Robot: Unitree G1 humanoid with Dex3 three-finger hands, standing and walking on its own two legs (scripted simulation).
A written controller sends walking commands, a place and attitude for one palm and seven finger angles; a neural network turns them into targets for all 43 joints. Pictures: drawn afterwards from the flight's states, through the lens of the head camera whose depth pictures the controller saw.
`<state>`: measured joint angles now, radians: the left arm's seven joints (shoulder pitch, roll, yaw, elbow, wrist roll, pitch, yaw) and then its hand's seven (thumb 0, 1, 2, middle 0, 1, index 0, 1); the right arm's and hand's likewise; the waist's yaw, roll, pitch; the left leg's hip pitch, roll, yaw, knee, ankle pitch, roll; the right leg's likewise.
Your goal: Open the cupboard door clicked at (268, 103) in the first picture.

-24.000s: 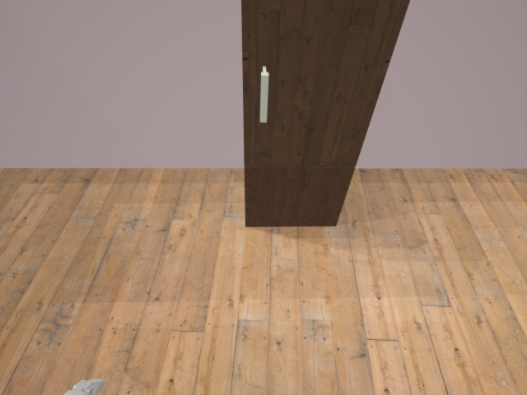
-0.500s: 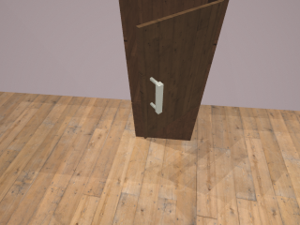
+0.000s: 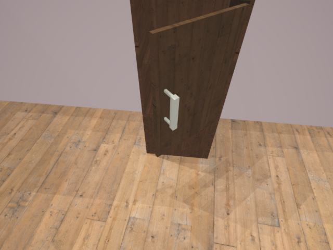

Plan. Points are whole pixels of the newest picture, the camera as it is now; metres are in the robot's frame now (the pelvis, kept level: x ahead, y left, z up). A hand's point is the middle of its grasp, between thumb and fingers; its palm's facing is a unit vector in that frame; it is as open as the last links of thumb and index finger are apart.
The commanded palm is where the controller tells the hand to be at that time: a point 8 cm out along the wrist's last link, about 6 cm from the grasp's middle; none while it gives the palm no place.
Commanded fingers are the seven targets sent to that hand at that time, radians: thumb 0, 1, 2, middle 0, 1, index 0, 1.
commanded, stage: look to check the result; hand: left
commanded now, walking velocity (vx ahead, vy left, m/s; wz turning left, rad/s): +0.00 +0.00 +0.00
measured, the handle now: (170, 110) +0.58 +0.02 -0.04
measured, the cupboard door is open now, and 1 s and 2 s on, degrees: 43 43 43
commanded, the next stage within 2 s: walk to a spot facing it in 0.42 s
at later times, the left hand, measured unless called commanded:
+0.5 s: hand out of the picture +0.01 +0.15 -0.18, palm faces +0.05 -0.99 -0.15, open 7.4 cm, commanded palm none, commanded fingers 0.00 0.90 0.90 -0.20 -0.30 -0.20 -0.30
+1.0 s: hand out of the picture +0.10 +0.16 -0.18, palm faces -0.12 -0.95 -0.29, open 7.4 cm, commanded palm none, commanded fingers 0.00 0.90 0.90 -0.20 -0.30 -0.20 -0.30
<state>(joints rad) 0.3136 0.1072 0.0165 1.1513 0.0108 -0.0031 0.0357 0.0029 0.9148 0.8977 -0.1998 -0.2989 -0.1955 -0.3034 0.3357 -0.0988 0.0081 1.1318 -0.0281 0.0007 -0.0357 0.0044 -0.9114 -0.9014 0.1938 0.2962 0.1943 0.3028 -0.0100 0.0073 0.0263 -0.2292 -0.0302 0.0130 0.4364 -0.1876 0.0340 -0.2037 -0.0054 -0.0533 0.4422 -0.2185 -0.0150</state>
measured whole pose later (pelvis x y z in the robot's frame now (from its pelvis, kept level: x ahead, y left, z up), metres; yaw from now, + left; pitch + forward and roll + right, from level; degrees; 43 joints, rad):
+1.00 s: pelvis +0.03 -0.04 -0.02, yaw -12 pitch +0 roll +2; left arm 0.23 0.19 0.09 1.01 0.03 0.04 0.00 0.00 0.91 0.90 -0.20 -0.30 -0.19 -0.30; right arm 0.23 -0.19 -0.05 1.02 -0.03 0.03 -0.05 0.01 -0.91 -0.90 0.20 0.30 0.20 0.30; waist 0.02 0.04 0.10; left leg -0.24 0.09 0.19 0.62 -0.36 -0.02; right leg -0.30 0.00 -0.03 0.65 -0.32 -0.02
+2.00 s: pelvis +0.08 -0.01 +0.00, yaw -48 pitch +1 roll -1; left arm 0.14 0.26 0.08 0.92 0.02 0.07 -0.03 0.00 0.91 0.90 -0.20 -0.30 -0.19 -0.30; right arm 0.31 -0.19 -0.02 0.92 -0.04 0.01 -0.03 0.01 -0.91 -0.90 0.20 0.30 0.20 0.30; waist -0.03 -0.02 0.10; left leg -0.20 0.11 0.22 0.50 -0.31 0.00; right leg -0.42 -0.05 -0.05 0.87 -0.42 0.05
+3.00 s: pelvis +0.16 -0.17 -0.01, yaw -82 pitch +2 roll -1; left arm 0.12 0.21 0.08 0.95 0.03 0.03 -0.05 0.00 0.91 0.90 -0.19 -0.30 -0.19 -0.30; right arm 0.50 -0.13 0.01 1.03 -0.04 -0.05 -0.04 0.01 -0.91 -0.90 0.19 0.30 0.20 0.30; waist -0.03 -0.02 0.09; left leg 0.08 0.06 0.28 0.35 -0.44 -0.01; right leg -0.63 -0.02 -0.13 0.92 -0.21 -0.03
